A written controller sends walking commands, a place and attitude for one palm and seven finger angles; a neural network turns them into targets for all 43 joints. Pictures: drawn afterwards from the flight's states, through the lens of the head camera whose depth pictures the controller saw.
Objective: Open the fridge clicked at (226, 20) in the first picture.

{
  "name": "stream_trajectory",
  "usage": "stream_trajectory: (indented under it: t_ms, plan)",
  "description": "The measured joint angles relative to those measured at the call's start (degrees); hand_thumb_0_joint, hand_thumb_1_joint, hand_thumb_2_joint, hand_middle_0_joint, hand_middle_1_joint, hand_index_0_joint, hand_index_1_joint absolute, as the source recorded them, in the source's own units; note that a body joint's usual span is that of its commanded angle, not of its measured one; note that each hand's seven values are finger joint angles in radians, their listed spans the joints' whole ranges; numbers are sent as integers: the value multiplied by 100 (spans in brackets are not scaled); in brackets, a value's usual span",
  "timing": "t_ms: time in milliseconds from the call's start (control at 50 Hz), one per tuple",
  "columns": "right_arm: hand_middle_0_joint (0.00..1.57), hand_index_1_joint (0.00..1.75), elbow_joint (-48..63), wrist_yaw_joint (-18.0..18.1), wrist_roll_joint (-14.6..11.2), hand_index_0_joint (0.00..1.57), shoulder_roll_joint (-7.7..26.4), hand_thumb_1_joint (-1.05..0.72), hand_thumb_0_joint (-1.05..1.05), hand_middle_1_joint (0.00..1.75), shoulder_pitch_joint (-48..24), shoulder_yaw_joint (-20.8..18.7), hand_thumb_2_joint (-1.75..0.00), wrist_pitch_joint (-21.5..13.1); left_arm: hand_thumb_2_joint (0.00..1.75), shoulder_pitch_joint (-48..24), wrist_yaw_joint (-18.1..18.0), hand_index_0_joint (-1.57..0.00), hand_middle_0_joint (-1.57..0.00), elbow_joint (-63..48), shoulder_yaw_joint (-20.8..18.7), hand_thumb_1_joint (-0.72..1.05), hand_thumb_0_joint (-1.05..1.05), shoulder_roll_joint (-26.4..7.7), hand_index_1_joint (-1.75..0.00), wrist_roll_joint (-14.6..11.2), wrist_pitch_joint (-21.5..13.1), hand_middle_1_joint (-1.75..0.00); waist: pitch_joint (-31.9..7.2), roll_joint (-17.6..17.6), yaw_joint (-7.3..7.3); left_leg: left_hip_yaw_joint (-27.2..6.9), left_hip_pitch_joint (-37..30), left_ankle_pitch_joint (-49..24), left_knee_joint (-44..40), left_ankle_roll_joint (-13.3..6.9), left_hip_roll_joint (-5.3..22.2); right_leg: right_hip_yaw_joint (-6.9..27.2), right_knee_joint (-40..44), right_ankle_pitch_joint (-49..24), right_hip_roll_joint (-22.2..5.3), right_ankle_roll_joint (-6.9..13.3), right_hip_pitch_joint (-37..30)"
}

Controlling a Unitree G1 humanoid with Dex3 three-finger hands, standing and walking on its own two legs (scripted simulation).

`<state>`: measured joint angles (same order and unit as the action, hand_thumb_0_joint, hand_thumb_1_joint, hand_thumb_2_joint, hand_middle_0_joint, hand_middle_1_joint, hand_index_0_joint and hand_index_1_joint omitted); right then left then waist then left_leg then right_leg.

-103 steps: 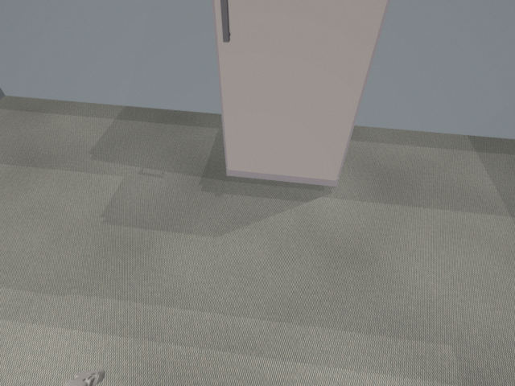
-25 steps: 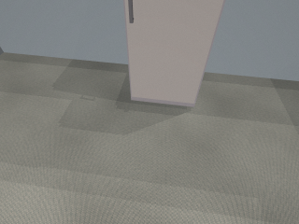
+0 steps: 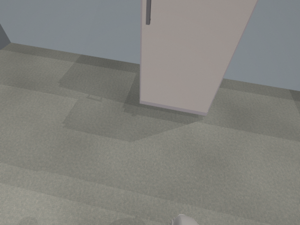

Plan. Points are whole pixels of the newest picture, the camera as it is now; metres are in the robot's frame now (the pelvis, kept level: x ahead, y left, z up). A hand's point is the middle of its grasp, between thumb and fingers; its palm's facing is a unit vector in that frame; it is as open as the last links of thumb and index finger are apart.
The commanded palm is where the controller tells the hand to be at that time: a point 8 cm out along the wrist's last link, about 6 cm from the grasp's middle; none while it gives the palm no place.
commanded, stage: walk to a spot facing it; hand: left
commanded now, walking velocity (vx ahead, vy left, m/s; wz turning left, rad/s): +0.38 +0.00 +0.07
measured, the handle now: out of the picture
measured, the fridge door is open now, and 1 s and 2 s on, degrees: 0 0 0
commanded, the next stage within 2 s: turn to face it in 0.50 s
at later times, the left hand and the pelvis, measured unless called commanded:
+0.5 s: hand (106, 206) +0.21 +0.14 -0.18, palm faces +0.19 -0.96 -0.20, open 7.2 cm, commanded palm none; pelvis +0.21 -0.05 +0.00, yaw +9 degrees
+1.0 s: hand (104, 169) +0.33 +0.17 -0.18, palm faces +0.17 -0.97 -0.19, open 7.4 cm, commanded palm none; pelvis +0.35 +0.00 -0.01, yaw +4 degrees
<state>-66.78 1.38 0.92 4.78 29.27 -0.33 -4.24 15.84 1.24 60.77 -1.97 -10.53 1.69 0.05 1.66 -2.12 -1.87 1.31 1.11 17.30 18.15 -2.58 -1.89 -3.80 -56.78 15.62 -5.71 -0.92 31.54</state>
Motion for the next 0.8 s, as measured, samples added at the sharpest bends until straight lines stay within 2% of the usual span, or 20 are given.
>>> stream_trajectory:
  t_ms: [80, 160, 180, 200, 220, 260, 280, 320, 380, 460, 580, 620, 640, 680, 720, 760, 800]
  plan:
    - [21, 30, -143, 15, 26, 20, -57, -90, 1, 30, 136, -46, -90, 2, 90, -353, 18, -20, -20, -136, -70, 93, 2, -17, -29, -36, -18, -30, 133, 80, -78, -28, -397, 179, -212, 93, 37, -103, 1035, -318, -51, 20, 119]
    - [21, 30, -211, 15, 52, 20, 20, -90, 1, 30, 161, -104, -90, 18, 90, -704, 38, -20, -19, -299, -106, 93, 1, 7, -29, -45, -111, -30, 237, 220, -183, -73, -670, 669, 42, 247, 175, -239, 1906, -380, 115, 183, -231]
    - [21, 30, -220, 7, 45, 20, 35, -90, 1, 30, 184, -115, -90, 27, 90, -759, 42, -20, -19, -367, -103, 92, 1, 1, -29, -34, -193, -30, 247, 244, -178, -112, -609, 909, 415, 266, 222, -281, 2152, -421, 178, 243, -456]
    - [21, 30, -224, -13, 20, 20, 36, -90, 1, 30, 185, -124, -90, 49, 90, -814, 29, -20, -19, -429, -106, 92, 1, -12, -29, -9, -307, -30, 249, 224, -158, -108, -334, 1152, 1172, 236, 244, -304, 2224, -571, 167, 341, -576]
    - [21, 30, -220, -32, -5, 20, 73, -90, 1, 30, 87, -132, -90, 97, 90, -876, -5, -20, -19, -465, -110, 92, 1, 15, -29, -10, -406, -30, 295, 266, -132, -171, 102, 1267, 2290, 160, 277, -382, 1981, -523, 175, 384, -560]
    - [21, 30, -162, -64, -24, 20, 188, -90, 1, 30, -177, -200, -90, 178, 90, -888, -50, -20, -20, -485, -92, 92, 1, 83, -29, -34, -485, -30, 324, 345, -90, -236, 995, 1047, 4289, 18, 321, -546, 1808, -243, 206, 401, -757]
    - [21, 30, -104, -76, -12, 20, 258, -91, 1, 30, -328, -239, -90, 209, 90, -844, -80, -20, -20, -464, -80, 92, 1, 119, -29, -32, -487, -30, 292, 370, -71, -187, 1400, 820, 4901, -16, 381, -615, 1884, -157, 226, 394, -916]
    - [21, 30, 72, -92, 31, 20, 401, -91, 1, 30, -657, -302, -90, 263, 90, -690, -141, -20, -20, -373, -55, 91, 0, 189, -29, -10, -476, -30, 186, 385, -61, -55, 2094, 413, 5388, -1, 540, -734, 2177, -127, 259, 339, -1247]
    - [20, 30, 414, -116, 62, 19, 552, -91, 1, 30, -1111, -383, -90, 305, 90, -410, -266, -21, -20, -251, -153, 95, -1, 159, -29, -15, -485, -30, -1, 369, -39, 88, 2808, 53, 5017, 107, 752, -898, 2659, -130, 310, 345, -1701]
    - [20, 29, 805, -210, 66, 19, 656, -91, 1, 30, -1628, -427, -90, 323, 90, -61, -216, -21, -20, -64, -99, 95, -1, 21, -29, 17, -446, -30, -117, 308, 30, 279, 3125, -416, 3745, 223, 917, -1096, 3122, -55, 335, 290, -2236]
    - [20, 29, 1128, -350, 65, 19, 710, -91, 1, 30, -2200, -359, -90, 332, 90, 394, -166, -20, -20, 81, -40, 93, 0, -52, -29, 20, -388, -30, 71, 180, 318, 527, 2801, -495, 2333, 157, 812, -1389, 3175, 397, 239, 50, -2884]
    - [20, 29, 1239, -365, 77, 19, 711, -91, 1, 30, -2301, -317, -90, 298, 90, 561, -155, -20, -20, 106, -48, 92, 0, -82, -29, 11, -347, -30, 159, 77, 381, 665, 2496, -457, 1950, 77, 653, -1457, 2822, 730, 58, -80, -2964]
    - [20, 29, 1313, -361, 95, 19, 747, -91, 1, 30, -2319, -285, -90, 245, 90, 676, -149, -20, -20, 114, -47, 92, 0, -69, -29, -9, -318, -30, 166, 94, 410, 674, 2281, -743, 1653, -17, 610, -1444, 2359, 934, -38, -116, -2849]
    - [20, 29, 1362, -275, 87, 19, 725, -91, 1, 30, -2390, -243, -90, 144, 90, 693, -143, -20, -20, 166, -33, 91, 0, -94, -29, -61, -190, -30, 272, 29, 431, 712, 2297, -760, 1953, -202, 508, -915, 705, 1399, -128, -85, -2236]
    - [20, 30, 1307, -192, 57, 19, 640, -91, 1, 30, -2406, -159, -90, 126, 90, 649, -184, -20, -20, 212, -33, 91, 1, -110, -29, -70, -99, -30, 318, -46, 512, 825, 2120, -457, 1986, -224, 453, -394, -589, 1428, -52, -26, -1574]
    - [20, 30, 1212, -122, 44, 20, 522, -91, 1, 30, -2368, -97, -90, 119, 90, 574, -190, -20, -20, 239, -39, 91, 1, -89, -29, -60, -49, -30, 314, -82, 537, 944, 1838, -440, 1685, -154, 403, -152, -1095, 1091, -33, -25, -1056]
    - [20, 30, 1099, -74, 31, 20, 410, -91, 1, 30, -2282, -38, -90, 114, 90, 499, -187, -20, -19, 215, -37, 91, 1, -34, -29, -58, 2, -30, 283, -63, 531, 1043, 1574, -537, 1331, -138, 362, -40, -1012, 817, -39, -49, -716]
